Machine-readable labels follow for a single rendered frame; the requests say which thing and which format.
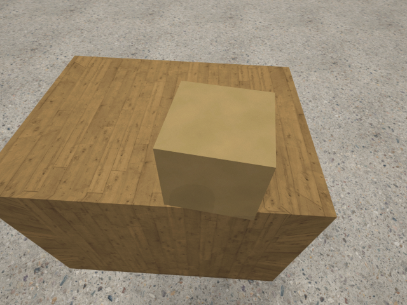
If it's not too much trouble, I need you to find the pedestal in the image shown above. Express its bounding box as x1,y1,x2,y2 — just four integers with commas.
0,56,337,281

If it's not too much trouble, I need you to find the carton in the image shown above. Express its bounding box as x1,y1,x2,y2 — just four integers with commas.
153,81,276,220

